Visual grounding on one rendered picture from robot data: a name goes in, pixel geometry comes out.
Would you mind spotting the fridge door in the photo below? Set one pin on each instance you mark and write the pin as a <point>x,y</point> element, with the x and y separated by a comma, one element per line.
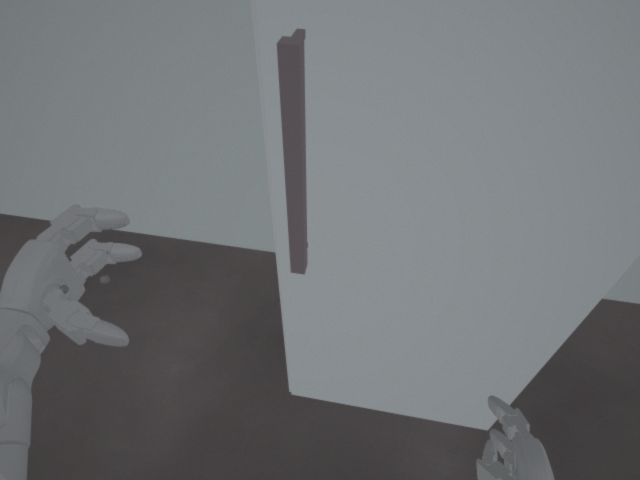
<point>473,192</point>

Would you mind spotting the left robot forearm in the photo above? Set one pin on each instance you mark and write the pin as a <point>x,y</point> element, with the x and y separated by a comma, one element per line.
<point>22,340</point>

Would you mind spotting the handle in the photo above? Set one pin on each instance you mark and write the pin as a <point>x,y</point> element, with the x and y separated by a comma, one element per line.
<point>291,69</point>

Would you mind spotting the robot right hand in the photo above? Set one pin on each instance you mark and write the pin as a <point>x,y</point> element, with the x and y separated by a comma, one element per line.
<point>524,457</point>

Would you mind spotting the robot left hand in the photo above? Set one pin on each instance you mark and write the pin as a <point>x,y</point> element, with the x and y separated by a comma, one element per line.
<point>32,281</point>

